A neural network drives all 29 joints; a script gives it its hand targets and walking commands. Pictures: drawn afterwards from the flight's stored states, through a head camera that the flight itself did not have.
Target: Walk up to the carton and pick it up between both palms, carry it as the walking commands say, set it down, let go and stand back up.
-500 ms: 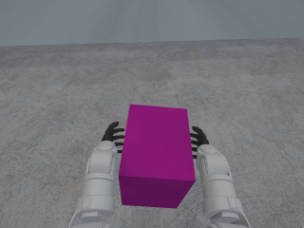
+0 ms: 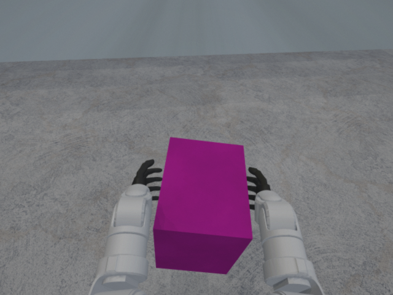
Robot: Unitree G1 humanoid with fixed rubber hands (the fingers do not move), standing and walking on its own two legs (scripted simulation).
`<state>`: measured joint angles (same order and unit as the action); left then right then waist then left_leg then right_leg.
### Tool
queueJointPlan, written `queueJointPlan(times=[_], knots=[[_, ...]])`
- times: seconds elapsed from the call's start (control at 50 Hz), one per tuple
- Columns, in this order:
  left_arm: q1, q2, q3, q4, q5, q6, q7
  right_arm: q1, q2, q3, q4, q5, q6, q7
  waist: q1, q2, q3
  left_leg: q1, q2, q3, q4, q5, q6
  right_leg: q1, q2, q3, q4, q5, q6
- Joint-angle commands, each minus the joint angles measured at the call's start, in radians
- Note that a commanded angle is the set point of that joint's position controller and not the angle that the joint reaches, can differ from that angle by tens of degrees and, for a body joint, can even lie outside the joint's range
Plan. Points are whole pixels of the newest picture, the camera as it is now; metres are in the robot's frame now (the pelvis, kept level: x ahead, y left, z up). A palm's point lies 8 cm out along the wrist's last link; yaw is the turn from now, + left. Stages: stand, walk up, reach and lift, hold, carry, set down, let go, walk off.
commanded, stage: reach and lift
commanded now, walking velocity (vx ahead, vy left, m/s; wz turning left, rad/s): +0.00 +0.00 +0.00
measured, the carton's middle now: (199, 207) +0.32 +0.01 -0.01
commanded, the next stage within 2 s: hold in 0.08 s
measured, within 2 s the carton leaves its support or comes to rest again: neither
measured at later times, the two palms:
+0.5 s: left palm (143, 189) +0.31 +0.13 +0.07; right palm (264, 197) +0.30 -0.13 +0.06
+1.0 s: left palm (183, 182) +0.33 +0.04 +0.06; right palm (300, 246) +0.20 -0.19 +0.04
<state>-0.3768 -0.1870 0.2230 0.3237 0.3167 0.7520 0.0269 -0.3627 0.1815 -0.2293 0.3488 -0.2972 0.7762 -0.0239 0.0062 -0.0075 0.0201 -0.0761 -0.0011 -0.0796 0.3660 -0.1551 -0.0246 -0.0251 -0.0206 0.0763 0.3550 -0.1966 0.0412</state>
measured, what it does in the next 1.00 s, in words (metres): steps on the spot, turning right: right foot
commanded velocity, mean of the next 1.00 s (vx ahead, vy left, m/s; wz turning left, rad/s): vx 0.00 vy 0.19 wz -0.62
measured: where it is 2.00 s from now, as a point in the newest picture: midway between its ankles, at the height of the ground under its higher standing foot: outside the picture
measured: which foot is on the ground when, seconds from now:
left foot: down 0.00-0.92, up 0.94-1.00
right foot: down 0.00-0.66, up 0.68-0.88, down 0.90-1.00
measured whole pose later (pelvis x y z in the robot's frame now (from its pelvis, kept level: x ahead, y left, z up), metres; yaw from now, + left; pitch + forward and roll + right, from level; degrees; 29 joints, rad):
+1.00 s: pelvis +0.01 +0.06 -0.03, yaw -26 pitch +6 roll +1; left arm -0.29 -0.16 0.09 -0.19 0.09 1.10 0.15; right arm -0.23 0.15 -0.08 -0.22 -0.07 1.14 -0.17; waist 0.01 0.04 -0.08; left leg -0.56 0.07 0.13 1.03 -0.50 -0.03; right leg -0.51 0.00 -0.10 0.70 -0.30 -0.07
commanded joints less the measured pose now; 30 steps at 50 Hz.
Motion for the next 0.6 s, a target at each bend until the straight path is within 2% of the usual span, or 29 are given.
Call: queueJointPlan(times=[0.0,0.02,0.06,0.1,0.12,0.14,0.16,0.18,0.26,0.28,0.3,0.32,0.34,0.36,0.38,0.4,0.42,0.44,0.46,0.48,0.5,0.52,0.54,0.58], knots=[[-0.392,-0.979,-0.458,0.043,-0.248,-0.019,-0.249,-0.488,0.957,0.449,-0.042,0.236,-0.057,0.240,-0.008,-0.003,-0.187,0.103,-0.099,0.023,-0.047,0.040,0.004,-0.076,0.132,-0.031,-0.065,0.030,-0.030],[-0.411,-0.982,-0.460,0.043,-0.246,-0.018,-0.249,-0.505,0.961,0.448,-0.037,0.236,-0.059,0.242,-0.010,0.017,-0.181,0.091,-0.098,0.022,-0.047,0.003,0.003,-0.078,0.127,-0.029,-0.060,0.003,-0.036],[-0.431,-0.991,-0.458,0.058,-0.249,-0.019,-0.252,-0.532,0.962,0.446,-0.025,0.241,-0.062,0.246,-0.007,0.019,-0.177,0.075,-0.097,0.025,-0.043,-0.021,0.004,-0.081,0.126,-0.027,-0.059,-0.016,-0.037],[-0.436,-1.007,-0.454,0.069,-0.252,-0.021,-0.256,-0.541,0.964,0.442,-0.023,0.238,-0.064,0.248,-0.009,-0.003,-0.202,0.095,-0.093,0.020,-0.041,0.000,0.003,-0.100,0.129,-0.028,-0.057,-0.014,-0.040],[-0.423,-1.012,-0.459,0.071,-0.249,-0.020,-0.255,-0.546,0.973,0.455,-0.034,0.247,-0.068,0.249,-0.005,0.033,-0.199,0.075,-0.099,0.025,-0.037,-0.006,-0.001,-0.073,0.124,-0.027,-0.052,-0.006,-0.040],[-0.419,-1.018,-0.460,0.065,-0.250,-0.020,-0.252,-0.547,0.976,0.462,-0.038,0.247,-0.068,0.249,0.002,0.019,-0.219,0.086,-0.095,0.020,-0.032,0.032,0.002,-0.065,0.122,-0.025,-0.052,0.022,-0.039],[-0.408,-1.025,-0.453,0.077,-0.242,-0.019,-0.250,-0.561,0.974,0.469,-0.055,0.250,-0.069,0.248,0.008,0.030,-0.239,0.099,-0.096,0.021,-0.034,0.037,0.001,-0.064,0.123,-0.027,-0.046,0.033,-0.033],[-0.387,-1.022,-0.456,0.082,-0.244,-0.017,-0.249,-0.546,0.965,0.461,-0.051,0.248,-0.066,0.247,0.008,0.009,-0.221,0.100,-0.095,0.021,-0.032,0.061,0.000,-0.075,0.127,-0.026,-0.050,0.037,-0.034],[-0.412,-1.011,-0.452,0.077,-0.243,-0.015,-0.250,-0.528,0.969,0.445,-0.017,0.239,-0.060,0.248,-0.007,0.010,-0.203,0.091,-0.095,0.020,-0.041,0.011,0.000,-0.086,0.126,-0.030,-0.056,0.000,-0.038],[-0.435,-1.010,-0.449,0.072,-0.245,-0.014,-0.250,-0.527,0.961,0.439,-0.005,0.238,-0.059,0.250,-0.011,0.028,-0.198,0.090,-0.094,0.022,-0.043,-0.010,0.000,-0.093,0.122,-0.029,-0.054,-0.013,-0.041],[-0.424,-1.012,-0.448,0.085,-0.249,-0.012,-0.250,-0.523,0.963,0.435,-0.005,0.235,-0.058,0.249,-0.015,0.012,-0.183,0.084,-0.095,0.020,-0.037,-0.011,0.004,-0.089,0.118,-0.027,-0.055,-0.013,-0.042],[-0.415,-1.010,-0.450,0.077,-0.248,-0.012,-0.250,-0.535,0.967,0.447,-0.019,0.240,-0.058,0.251,-0.008,0.001,-0.186,0.089,-0.091,0.019,-0.042,-0.002,0.005,-0.094,0.122,-0.030,-0.053,-0.012,-0.039],[-0.427,-1.020,-0.453,0.070,-0.250,-0.014,-0.253,-0.530,0.964,0.446,-0.028,0.240,-0.060,0.250,-0.011,0.018,-0.203,0.098,-0.094,0.024,-0.037,0.008,0.000,-0.096,0.123,-0.026,-0.052,-0.002,-0.040],[-0.408,-1.017,-0.451,0.070,-0.250,-0.016,-0.252,-0.548,0.966,0.457,-0.043,0.250,-0.061,0.250,0.001,0.017,-0.216,0.089,-0.094,0.022,-0.036,0.021,0.001,-0.078,0.122,-0.026,-0.048,0.010,-0.037],[-0.423,-1.019,-0.467,0.053,-0.262,-0.016,-0.252,-0.525,0.970,0.460,-0.031,0.247,-0.056,0.248,-0.003,0.002,-0.211,0.096,-0.089,0.019,-0.036,0.037,0.004,-0.075,0.122,-0.027,-0.047,0.023,-0.036],[-0.498,-1.011,-0.482,0.028,-0.298,-0.021,-0.245,-0.588,1.005,0.484,-0.075,0.290,-0.056,0.247,-0.014,0.051,-0.195,-0.090,0.096,0.005,0.037,-0.036,0.000,-0.211,-0.079,-0.011,0.068,-0.038,-0.042],[-0.516,-1.018,-0.495,0.031,-0.314,-0.009,-0.243,-0.585,0.975,0.485,-0.060,0.288,-0.043,0.244,-0.011,0.075,-0.152,-0.232,0.072,-0.011,-0.008,-0.379,-0.010,-0.270,-0.061,0.032,0.066,-0.284,-0.049],[-0.512,-1.001,-0.490,0.029,-0.315,-0.006,-0.239,-0.576,0.971,0.486,-0.054,0.294,-0.035,0.238,-0.013,0.070,-0.164,-0.227,0.064,0.001,0.019,-0.403,-0.012,-0.300,-0.085,0.079,0.047,-0.311,-0.047],[-0.490,-0.998,-0.512,0.008,-0.325,0.003,-0.233,-0.558,0.976,0.514,-0.087,0.312,-0.027,0.229,-0.009,0.018,-0.186,-0.224,0.048,0.035,0.112,-0.304,-0.014,-0.327,-0.128,0.144,0.042,-0.281,-0.060],[-0.497,-0.997,-0.539,-0.045,-0.348,0.016,-0.229,-0.574,0.988,0.567,-0.129,0.336,-0.013,0.219,-0.005,-0.063,-0.221,-0.232,0.027,0.077,0.230,-0.194,-0.025,-0.338,-0.167,0.221,0.030,-0.243,-0.082],[-0.472,-0.982,-0.564,-0.067,-0.378,0.038,-0.220,-0.530,0.975,0.586,-0.146,0.355,0.010,0.205,0.003,-0.140,-0.244,-0.298,0.007,0.097,0.317,-0.167,-0.032,-0.303,-0.218,0.311,0.029,-0.131,-0.112],[-0.443,-0.962,-0.579,-0.093,-0.390,0.057,-0.208,-0.514,0.961,0.614,-0.164,0.376,0.030,0.193,0.006,-0.226,-0.259,-0.350,-0.006,0.107,0.327,-0.252,-0.035,-0.288,-0.239,0.351,0.035,-0.040,-0.135],[-0.429,-0.945,-0.610,-0.138,-0.412,0.077,-0.198,-0.502,0.956,0.648,-0.205,0.399,0.050,0.185,0.006,-0.267,-0.281,-0.375,0.001,0.097,0.325,-0.257,-0.032,-0.272,-0.246,0.366,0.064,0.064,-0.147],[-0.403,-0.935,-0.683,-0.254,-0.473,0.123,-0.183,-0.479,0.968,0.719,-0.290,0.457,0.093,0.168,0.005,-0.250,-0.349,-0.337,-0.010,0.114,0.250,-0.202,-0.024,-0.243,-0.215,0.302,0.173,0.318,-0.124]])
